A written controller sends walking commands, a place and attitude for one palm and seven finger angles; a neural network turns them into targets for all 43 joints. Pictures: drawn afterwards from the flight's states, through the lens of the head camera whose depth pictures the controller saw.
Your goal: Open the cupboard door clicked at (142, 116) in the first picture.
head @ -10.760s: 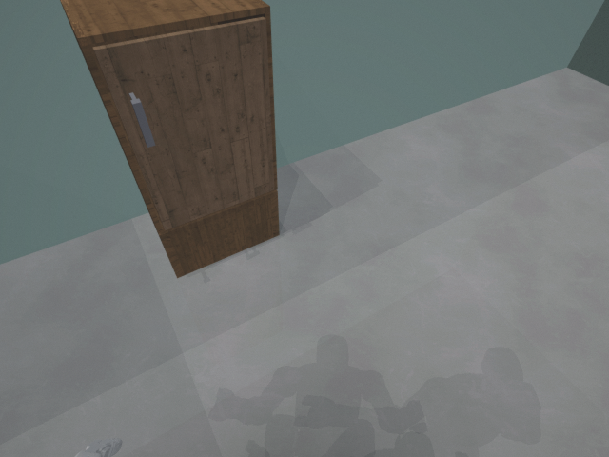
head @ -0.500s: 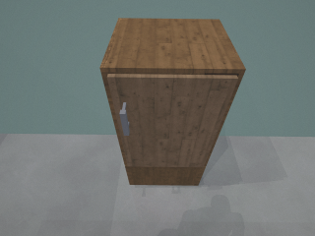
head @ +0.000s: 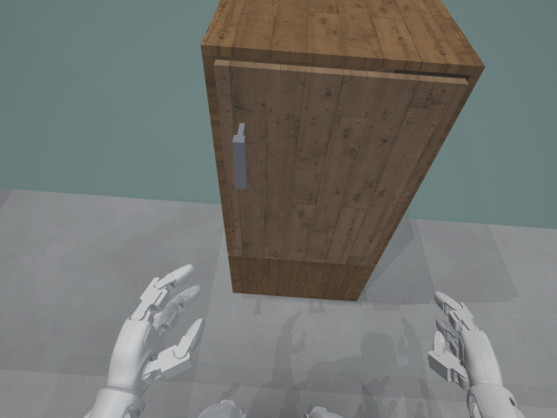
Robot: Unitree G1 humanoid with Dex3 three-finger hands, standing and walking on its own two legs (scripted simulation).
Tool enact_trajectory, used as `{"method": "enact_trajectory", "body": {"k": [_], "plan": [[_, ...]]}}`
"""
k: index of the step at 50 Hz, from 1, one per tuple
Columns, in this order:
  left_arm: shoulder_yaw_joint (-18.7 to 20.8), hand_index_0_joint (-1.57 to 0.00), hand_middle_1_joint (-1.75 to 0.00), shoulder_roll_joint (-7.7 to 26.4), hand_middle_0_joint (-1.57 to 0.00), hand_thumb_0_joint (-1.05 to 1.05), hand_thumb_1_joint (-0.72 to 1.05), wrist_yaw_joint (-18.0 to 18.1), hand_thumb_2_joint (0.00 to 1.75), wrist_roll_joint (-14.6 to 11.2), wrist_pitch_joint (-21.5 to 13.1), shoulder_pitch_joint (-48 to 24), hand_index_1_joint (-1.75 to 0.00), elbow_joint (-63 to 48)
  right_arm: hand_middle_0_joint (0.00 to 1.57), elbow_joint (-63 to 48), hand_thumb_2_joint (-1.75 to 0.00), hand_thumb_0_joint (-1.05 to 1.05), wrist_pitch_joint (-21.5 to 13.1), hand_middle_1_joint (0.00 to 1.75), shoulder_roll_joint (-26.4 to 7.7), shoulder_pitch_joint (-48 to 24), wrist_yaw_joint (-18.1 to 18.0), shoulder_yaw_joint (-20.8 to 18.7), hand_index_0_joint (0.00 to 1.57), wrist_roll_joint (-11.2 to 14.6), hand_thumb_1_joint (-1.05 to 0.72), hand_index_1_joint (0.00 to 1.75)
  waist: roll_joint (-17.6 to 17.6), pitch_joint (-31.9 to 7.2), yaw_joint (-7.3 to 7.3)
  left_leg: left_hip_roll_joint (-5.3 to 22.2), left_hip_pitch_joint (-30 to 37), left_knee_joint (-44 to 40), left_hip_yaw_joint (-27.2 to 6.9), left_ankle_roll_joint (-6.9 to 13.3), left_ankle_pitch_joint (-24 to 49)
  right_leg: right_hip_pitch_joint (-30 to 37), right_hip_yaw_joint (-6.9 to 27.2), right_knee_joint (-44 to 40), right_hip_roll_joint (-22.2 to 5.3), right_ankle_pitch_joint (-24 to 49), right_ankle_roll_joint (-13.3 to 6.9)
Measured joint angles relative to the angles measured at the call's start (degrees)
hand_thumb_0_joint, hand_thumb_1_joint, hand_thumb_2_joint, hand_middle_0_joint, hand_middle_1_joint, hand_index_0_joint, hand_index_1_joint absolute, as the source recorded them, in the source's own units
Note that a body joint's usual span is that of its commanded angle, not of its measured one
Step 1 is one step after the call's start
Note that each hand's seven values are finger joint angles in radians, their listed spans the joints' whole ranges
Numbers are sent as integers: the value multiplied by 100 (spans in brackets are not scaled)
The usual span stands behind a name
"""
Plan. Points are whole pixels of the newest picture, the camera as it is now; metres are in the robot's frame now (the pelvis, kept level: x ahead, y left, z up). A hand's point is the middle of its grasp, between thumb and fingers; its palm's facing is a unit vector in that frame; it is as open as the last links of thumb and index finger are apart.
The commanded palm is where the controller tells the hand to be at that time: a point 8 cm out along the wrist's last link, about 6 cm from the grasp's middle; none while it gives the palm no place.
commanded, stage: raise the hand with hooked fingers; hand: left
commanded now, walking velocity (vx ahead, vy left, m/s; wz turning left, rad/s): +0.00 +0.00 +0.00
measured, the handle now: (241, 156) +0.57 +0.12 +0.02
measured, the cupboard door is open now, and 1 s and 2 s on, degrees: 0 0 0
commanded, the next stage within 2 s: move the hooked fingers beside the handle in 1.68 s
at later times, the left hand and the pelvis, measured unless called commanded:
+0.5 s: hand (113, 325) +0.23 +0.24 +0.03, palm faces +0.09 -0.99 -0.04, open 11.6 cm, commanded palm +0.21 +0.29 +0.03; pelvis -0.01 +0.03 -0.01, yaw +0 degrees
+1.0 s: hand (77, 290) +0.27 +0.30 +0.03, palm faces +0.04 -1.00 -0.06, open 13.8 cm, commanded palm +0.25 +0.35 +0.04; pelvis +0.00 +0.04 +0.00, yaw +1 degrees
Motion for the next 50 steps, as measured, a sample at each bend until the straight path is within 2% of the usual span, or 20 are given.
{"method": "enact_trajectory", "body": {"k": [4,7,9,12,14,17,19,21,23,26,28,30,32,34,38,44,47,50], "plan": [[97,-24,-55,194,-24,1,52,465,73,76,350,440,-55,-310,19,-361,-90,1,203,30,113,-95,-48,70,20,-32,-90,30,66,94,167,32,-526,630,-131,27,-214,-409,-165,457,5,-166,5],[285,-24,-59,351,-24,2,45,784,70,6,171,575,-60,-922,19,-308,-90,1,220,30,291,-93,-111,241,20,-76,-90,30,199,157,257,63,-821,963,-282,33,-302,-589,-331,621,26,-205,7],[335,-24,-62,442,-24,2,40,767,68,-68,-28,470,-63,-1322,19,-174,-90,1,199,30,390,-55,-146,413,20,-102,-90,30,331,176,284,64,-971,1108,-381,47,-320,-663,-437,664,26,-201,20],[281,-24,-67,579,-24,2,33,428,66,-135,-105,-17,-67,-1524,20,58,-90,1,185,30,514,38,-189,675,20,-79,-90,30,541,185,257,56,-1140,1213,-472,81,-294,-754,-534,660,18,-150,59],[225,-24,-70,674,-24,1,28,99,64,-170,187,-390,-70,-1355,20,151,-90,1,234,30,594,154,-222,819,21,-7,-90,30,612,172,201,58,-1198,1180,-451,112,-246,-812,-513,615,17,-89,89],[238,-25,-74,764,-25,1,21,-215,61,-275,1052,-700,-75,-987,20,173,-90,2,376,30,672,404,-277,924,21,120,-90,30,612,170,64,60,-1107,963,-332,160,-146,-778,-387,450,17,24,140],[356,-25,-77,744,-26,1,17,-170,59,-383,1524,-668,-78,-829,20,164,-90,2,431,30,668,581,-315,907,21,148,-90,30,588,174,-34,67,-957,756,-251,182,-79,-668,-295,274,29,107,173],[531,-26,-80,684,-26,1,12,66,57,-466,1679,-474,-81,-843,20,168,-90,2,418,30,625,744,-343,822,21,142,-89,30,563,172,-107,77,-796,567,-191,200,-29,-533,-223,95,46,177,206],[693,-26,-83,645,-27,1,7,365,55,-476,1496,-232,-84,-982,20,182,-90,2,356,30,545,880,-356,704,21,104,-89,30,529,164,-138,78,-681,439,-155,219,-3,-429,-178,-31,54,219,230],[864,-27,-88,713,-27,1,1,635,52,-372,869,-58,-88,-1106,20,240,-90,2,247,30,349,981,-330,552,21,28,-90,30,500,129,-129,52,-686,435,-162,251,-17,-419,-183,-47,32,204,256],[933,-27,-91,812,-27,1,-4,596,50,-319,485,-150,-91,-1006,20,296,-90,2,199,30,199,955,-309,494,21,9,-90,30,501,115,-116,27,-794,542,-193,269,-56,-501,-220,44,5,155,272],[952,-27,-94,903,-27,0,-9,385,48,-342,326,-355,-94,-813,20,341,-90,2,181,30,80,870,-307,454,20,25,-90,30,506,125,-102,11,-912,668,-221,281,-102,-597,-254,151,-14,104,283],[938,-27,-97,963,-28,0,-14,109,46,-411,416,-550,-97,-616,20,357,-90,2,178,30,21,759,-335,432,20,74,-90,30,509,147,-102,11,-968,737,-234,291,-134,-638,-270,198,-16,80,296],[933,-28,-100,1005,-28,0,-18,-133,44,-485,657,-664,-100,-474,20,324,-90,2,174,30,22,664,-374,430,20,124,-90,30,507,175,-118,20,-933,716,-235,302,-140,-597,-268,156,-4,90,305],[1045,-29,-106,1071,-29,0,-28,-269,40,-581,1014,-653,-106,-479,20,187,-90,2,141,30,152,599,-419,467,20,149,-90,30,460,190,-146,37,-686,476,-218,290,-93,-356,-231,-102,27,159,316],[1453,-30,-114,1181,-30,0,-40,-173,34,-674,745,-884,-114,-323,20,100,-90,1,100,30,252,596,-339,579,20,94,-90,30,478,130,-80,14,-544,314,-265,284,-66,-184,-263,-295,19,186,322],[1588,-30,-117,1292,-30,0,-44,-409,32,-703,781,-1203,-117,66,20,142,-90,1,144,30,236,550,-314,643,21,111,-90,30,513,125,-32,4,-616,368,-289,288,-88,-243,-289,-250,9,158,323],[1634,-30,-118,1391,-30,-1,-47,-760,31,-744,1008,-1436,-118,401,20,180,-90,1,181,30,221,531,-331,680,21,145,-90,30,538,167,-12,6,-636,379,-298,286,-94,-256,-297,-249,13,153,320]]}}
